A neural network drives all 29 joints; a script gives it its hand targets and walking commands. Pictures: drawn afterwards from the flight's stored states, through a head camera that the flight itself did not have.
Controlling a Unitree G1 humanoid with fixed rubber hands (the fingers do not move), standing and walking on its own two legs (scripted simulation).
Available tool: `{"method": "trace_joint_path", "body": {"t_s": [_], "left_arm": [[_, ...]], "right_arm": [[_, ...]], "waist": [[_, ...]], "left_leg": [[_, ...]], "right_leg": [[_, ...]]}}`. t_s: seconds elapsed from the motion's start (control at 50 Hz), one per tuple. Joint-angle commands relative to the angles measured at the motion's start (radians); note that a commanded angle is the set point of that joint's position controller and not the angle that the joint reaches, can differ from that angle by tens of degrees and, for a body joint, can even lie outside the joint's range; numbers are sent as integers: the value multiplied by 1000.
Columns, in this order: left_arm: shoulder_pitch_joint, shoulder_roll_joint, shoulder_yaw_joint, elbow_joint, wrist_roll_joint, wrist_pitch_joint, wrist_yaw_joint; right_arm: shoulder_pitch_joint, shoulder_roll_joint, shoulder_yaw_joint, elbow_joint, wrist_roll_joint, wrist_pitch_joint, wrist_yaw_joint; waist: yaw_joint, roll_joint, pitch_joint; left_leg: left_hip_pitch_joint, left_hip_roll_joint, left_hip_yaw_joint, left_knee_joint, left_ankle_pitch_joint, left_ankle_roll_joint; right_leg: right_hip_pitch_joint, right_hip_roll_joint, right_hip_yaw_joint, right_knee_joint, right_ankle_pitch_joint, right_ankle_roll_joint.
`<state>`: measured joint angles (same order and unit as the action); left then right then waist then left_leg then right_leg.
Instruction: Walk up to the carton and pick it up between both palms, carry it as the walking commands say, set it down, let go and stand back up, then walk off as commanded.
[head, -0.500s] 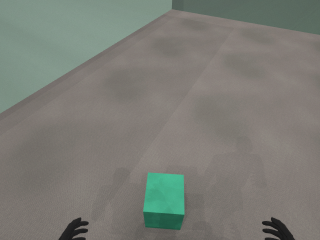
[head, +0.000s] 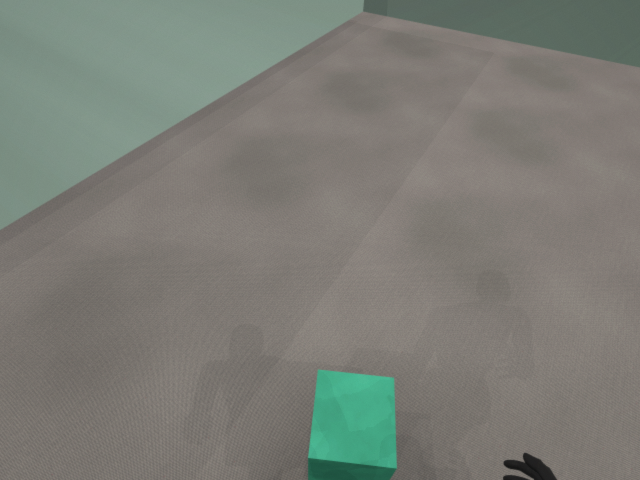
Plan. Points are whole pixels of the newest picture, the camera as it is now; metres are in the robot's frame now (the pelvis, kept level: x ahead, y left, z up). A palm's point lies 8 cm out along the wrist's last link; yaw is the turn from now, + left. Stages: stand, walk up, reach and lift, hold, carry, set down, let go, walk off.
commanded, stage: walk off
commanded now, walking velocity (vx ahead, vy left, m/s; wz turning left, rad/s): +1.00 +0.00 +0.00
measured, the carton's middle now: (350, 431) +0.38 -0.06 -0.62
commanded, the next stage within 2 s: stand in 1.68 s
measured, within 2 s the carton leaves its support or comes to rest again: neither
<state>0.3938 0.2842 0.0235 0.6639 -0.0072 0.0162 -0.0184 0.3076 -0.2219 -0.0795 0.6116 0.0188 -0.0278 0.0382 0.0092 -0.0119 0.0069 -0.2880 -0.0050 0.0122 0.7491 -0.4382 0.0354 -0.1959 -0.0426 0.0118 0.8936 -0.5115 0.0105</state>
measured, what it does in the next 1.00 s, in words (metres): walks ahead: right foot 0.06 m higher, then right foot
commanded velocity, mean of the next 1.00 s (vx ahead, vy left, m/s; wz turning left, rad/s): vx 1.00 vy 0.00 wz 0.00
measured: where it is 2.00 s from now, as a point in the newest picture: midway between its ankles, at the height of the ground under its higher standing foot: (330, 411)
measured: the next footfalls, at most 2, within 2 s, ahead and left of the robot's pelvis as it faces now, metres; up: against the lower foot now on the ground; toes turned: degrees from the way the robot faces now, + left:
right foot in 0.22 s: +0.24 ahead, -0.19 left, +0.06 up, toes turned -4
right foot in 0.36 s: +0.37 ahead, -0.20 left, +0.00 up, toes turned -3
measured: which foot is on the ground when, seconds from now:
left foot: down 0.00-0.38, up 0.40-0.72, down 0.74-1.00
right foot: up 0.00-0.20, down 0.22-0.26, up 0.28-0.34, down 0.36-0.66, up 0.68-1.00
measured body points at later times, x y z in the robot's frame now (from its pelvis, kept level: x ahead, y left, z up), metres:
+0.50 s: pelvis +0.31 -0.03 -0.01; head +0.33 -0.02 +0.44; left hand +0.47 +0.21 -0.11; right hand +0.31 -0.30 -0.14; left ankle +0.18 +0.10 -0.60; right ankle +0.33 -0.20 -0.71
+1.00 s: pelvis +0.54 +0.08 +0.01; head +0.59 +0.10 +0.46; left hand +0.76 +0.30 -0.12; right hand +0.40 -0.15 -0.10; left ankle +0.63 +0.13 -0.71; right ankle +0.29 -0.11 -0.53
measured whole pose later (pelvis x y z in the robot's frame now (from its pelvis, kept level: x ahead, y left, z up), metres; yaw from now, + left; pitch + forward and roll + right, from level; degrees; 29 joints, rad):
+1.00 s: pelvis +0.54 +0.08 +0.01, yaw -9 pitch +4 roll -9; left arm 0.12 0.30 0.04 0.82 0.00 -0.02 -0.02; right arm 0.55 -0.21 -0.07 0.89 0.02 -0.03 -0.03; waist -0.14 0.08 0.03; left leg -0.53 0.04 -0.12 0.69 -0.22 -0.02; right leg -0.27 0.00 0.05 1.35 -0.42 0.03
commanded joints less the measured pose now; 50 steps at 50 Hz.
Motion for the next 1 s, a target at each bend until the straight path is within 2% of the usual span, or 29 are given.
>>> {"method": "trace_joint_path", "body": {"t_s": [0.0,0.04,0.12,0.18,0.24,0.3,0.32,0.34,0.36,0.38,0.42,0.46,0.52,0.54,0.6,0.62,0.64,0.66,0.68,0.7,0.72,0.74,0.76,0.78,0.8,0.84,0.86,0.92,0.98], "left_arm": [[-314,84,22,-141,52,-66,-15],[-348,45,20,-167,61,-63,-30],[-411,64,29,-186,45,-51,-36],[-537,49,21,-230,30,-60,-41],[-582,7,1,-227,18,-62,-59],[-290,43,21,-107,35,-64,-37],[-43,97,47,-33,42,-73,-16],[255,223,73,70,53,-87,8],[335,291,88,106,70,-101,11],[326,249,82,128,55,-101,8],[187,204,62,93,68,-101,18],[64,168,32,76,63,-100,29],[8,167,31,64,54,-116,32],[-111,188,37,34,55,-118,35],[-415,263,71,-11,60,-122,16],[-394,225,71,-4,59,-109,5],[-412,267,85,-8,51,-103,0],[-434,253,96,7,58,-87,-4],[-376,174,82,28,68,-73,-6],[-347,40,39,-5,68,-71,-16],[-244,-20,13,-42,63,-68,-10],[-134,-22,24,-18,81,-67,-6],[-59,-30,37,9,88,-61,2],[80,-1,46,57,78,-48,-1],[153,-21,47,102,76,-39,1],[70,-10,51,111,74,-39,-10],[8,-13,50,123,65,-36,-20],[-205,27,35,74,44,-45,-12],[-387,17,4,38,38,-60,-30]], "right_arm": [[322,-224,-40,72,-78,-42,-23],[238,-216,-32,66,-63,-48,-25],[243,-187,-16,67,-49,-55,-36],[237,-179,-7,82,-51,-58,-43],[238,-168,8,148,-43,-57,-40],[160,-277,-14,165,-34,-67,-24],[150,-268,-14,169,-46,-75,-33],[126,-228,-2,134,-55,-95,-39],[211,-78,34,105,-21,-100,-41],[91,-115,16,81,-23,-99,-46],[-109,-153,7,38,-41,-104,-34],[-95,-127,14,12,-56,-69,-17],[-88,-58,28,-33,-61,-31,9],[-47,-71,31,-41,-43,-27,21],[196,-113,30,68,-22,2,42],[257,-131,18,114,-21,2,44],[361,-157,8,168,-21,9,31],[571,-217,-21,255,-29,4,14],[706,-285,-42,313,-32,-3,0],[672,-370,-54,318,-61,-15,-27],[445,-324,-18,272,-48,-26,-26],[246,-316,-11,236,-32,-31,-22],[71,-305,-2,187,-20,-34,-26],[-16,-338,-23,169,-26,-35,-45],[-7,-309,-20,195,-12,-42,-54],[2,-255,-19,203,0,-39,-74],[140,-195,-18,253,4,-42,-86],[240,-180,-24,266,-16,-45,-106],[450,-123,-12,335,-30,-35,-101]], "waist": [[-165,148,31],[-137,155,121],[-138,125,218],[-146,124,275],[-152,104,270],[22,148,19],[148,119,-184],[269,-165,-401],[222,-471,-502],[213,-286,-361],[211,-61,-125],[100,-32,-82],[14,-88,-24],[-65,-196,12],[-297,-254,-102],[-284,-201,-108],[-355,-121,-204],[-454,66,-308],[-498,239,-246],[-449,636,-120],[-262,738,21],[-110,531,125],[-33,286,95],[40,270,48],[77,295,3],[66,467,-60],[2,542,-92],[-31,299,-187],[-137,219,-168]], "left_leg": [[459,327,-586,-419,76,134],[258,326,-564,-531,-161,125],[229,331,-572,-622,-233,130],[155,308,-487,-677,-126,156],[134,255,-294,-638,225,95],[185,221,-65,-188,1199,73],[81,185,-13,106,1294,47],[-207,69,-18,595,788,-2],[-508,-107,-170,878,-229,-33],[-663,-46,-259,997,-120,10],[-752,50,-182,908,35,-7],[-644,109,-131,759,117,-28],[-560,169,-100,548,34,-28],[-576,190,-120,393,29,-43],[-50,163,52,201,333,-79],[-53,147,107,127,280,-107],[188,90,150,93,392,-98],[329,17,197,-2,229,-79],[376,32,24,-144,26,-86],[236,170,-451,-377,-189,-92],[12,191,-821,-600,-345,-136],[-134,263,-933,-674,-464,-166],[-146,224,-841,-669,-443,-261],[-144,148,-630,-616,-230,-346],[-126,101,-500,-558,-84,-352],[-95,-19,-287,-444,98,-338],[14,-20,-287,-459,172,-319],[351,106,-545,-444,179,-120],[391,129,-589,-494,295,-118]], "right_leg": [[-732,-34,25,357,83,-30],[-683,-61,15,320,142,-16],[-762,-82,11,264,268,8],[-755,-76,-50,170,267,11],[-554,-41,-134,-75,309,-7],[-63,123,-242,-278,172,-59],[310,114,-228,-292,265,-85],[675,-109,61,-294,206,-137],[887,-428,641,-369,362,-259],[815,-385,731,-433,449,-276],[514,-351,524,-504,347,-191],[267,-313,457,-594,13,-147],[1,-336,379,-674,-149,-157],[-44,-345,292,-703,-195,-124],[-305,-234,-50,-711,-109,-35],[-221,-173,-130,-600,-35,-32],[-279,-134,-166,-445,-23,-17],[-216,-67,-220,-46,140,-18],[-323,-20,-135,289,143,-2],[-504,109,-75,610,-148,27],[-595,154,47,701,-147,4],[-579,95,89,792,-51,7],[-534,58,57,793,66,27],[-373,35,17,670,162,38],[-263,45,-25,546,109,36],[-179,72,-76,449,57,23],[-180,84,-74,405,75,6],[-366,84,-5,317,178,-3],[-358,93,-24,246,168,-15]]}}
